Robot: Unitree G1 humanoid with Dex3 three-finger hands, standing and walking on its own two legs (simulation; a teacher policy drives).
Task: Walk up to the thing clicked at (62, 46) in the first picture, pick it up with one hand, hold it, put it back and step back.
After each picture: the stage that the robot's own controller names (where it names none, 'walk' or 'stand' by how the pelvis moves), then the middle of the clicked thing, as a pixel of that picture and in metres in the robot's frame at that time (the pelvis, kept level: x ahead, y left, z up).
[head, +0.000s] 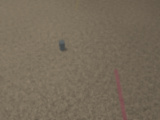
stand; (62, 45) +1.35 +0.26 -0.72
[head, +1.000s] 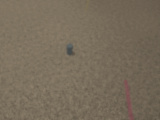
walk; (69, 49) +1.22 +0.16 -0.70
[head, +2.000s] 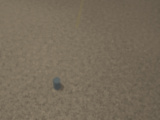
walk; (56, 83) +0.77 +0.19 -0.71
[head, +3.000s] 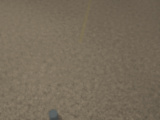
stand; (53, 116) +0.47 +0.19 -0.71
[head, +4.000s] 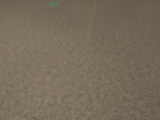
stand; out of the picture +0.43 +0.20 -0.71
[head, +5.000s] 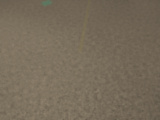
walk; out of the picture +0.39 +0.21 -0.72
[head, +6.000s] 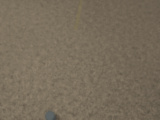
walk; (50, 117) +0.34 +0.21 -0.70
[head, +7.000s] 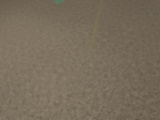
stand; out of the picture +0.40 +0.23 -0.71
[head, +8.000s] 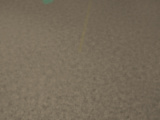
stand; out of the picture +0.39 +0.21 -0.72
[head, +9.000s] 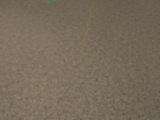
stand; out of the picture +0.37 +0.20 -0.73
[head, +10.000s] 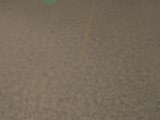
stand; out of the picture +0.36 +0.21 -0.73
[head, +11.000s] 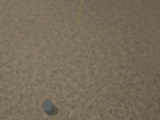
go down; (48, 108) +0.40 +0.21 -0.62
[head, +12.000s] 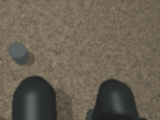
go down; (19, 54) +0.44 +0.26 -0.29
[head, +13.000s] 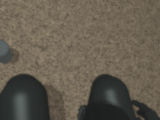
close in; (1, 52) +0.43 +0.28 -0.27
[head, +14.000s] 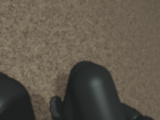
close; out of the picture +0.41 +0.30 -0.22
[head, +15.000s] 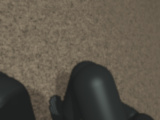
close; out of the picture +0.40 +0.30 -0.22
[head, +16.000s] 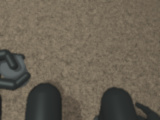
lift; (16, 72) +0.33 +0.24 -0.06
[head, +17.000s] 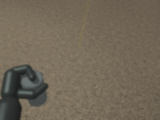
hold; (35, 89) +0.32 +0.17 +0.02
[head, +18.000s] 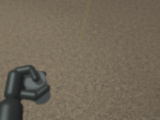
hold; (38, 88) +0.32 +0.17 +0.00
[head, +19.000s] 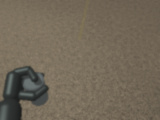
hold; (36, 89) +0.32 +0.17 -0.01
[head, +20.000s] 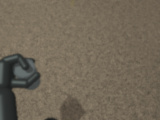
crouch; (28, 75) +0.37 +0.19 -0.06
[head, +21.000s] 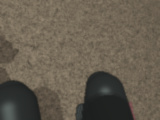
lower; out of the picture +0.47 +0.30 -0.12
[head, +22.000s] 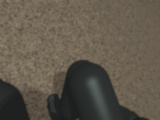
lower; out of the picture +0.41 +0.32 -0.22
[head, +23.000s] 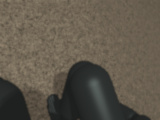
lower; out of the picture +0.41 +0.32 -0.22
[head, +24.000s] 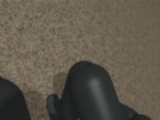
lower; out of the picture +0.41 +0.32 -0.22
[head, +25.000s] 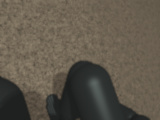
lower; out of the picture +0.41 +0.32 -0.22
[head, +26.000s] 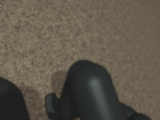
open; out of the picture +0.40 +0.32 -0.22
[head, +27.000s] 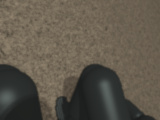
stand; out of the picture +0.40 +0.30 -0.23
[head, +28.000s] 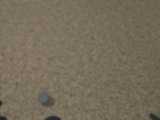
stand; (44, 99) +0.40 +0.22 -0.56
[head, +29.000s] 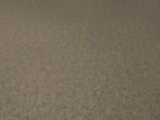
stand; out of the picture +0.38 +0.21 -0.66
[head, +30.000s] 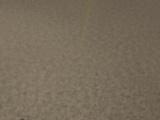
stand; out of the picture +0.38 +0.21 -0.67
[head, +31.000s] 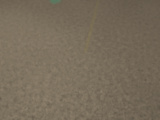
stand; out of the picture +0.39 +0.19 -0.71
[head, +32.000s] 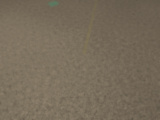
stand; out of the picture +0.38 +0.21 -0.73
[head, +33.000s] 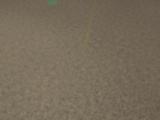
stand; out of the picture +0.37 +0.21 -0.73
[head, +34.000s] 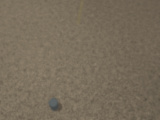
walk; (53, 104) +0.44 +0.18 -0.71
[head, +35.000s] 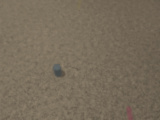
walk; (57, 70) +0.75 +0.26 -0.69
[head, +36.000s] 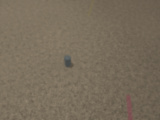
stand; (67, 61) +1.04 +0.19 -0.70
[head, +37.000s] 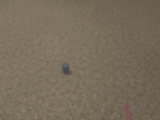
stand; (65, 68) +0.99 +0.19 -0.72
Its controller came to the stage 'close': yes
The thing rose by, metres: 0.70
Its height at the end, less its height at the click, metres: +0.00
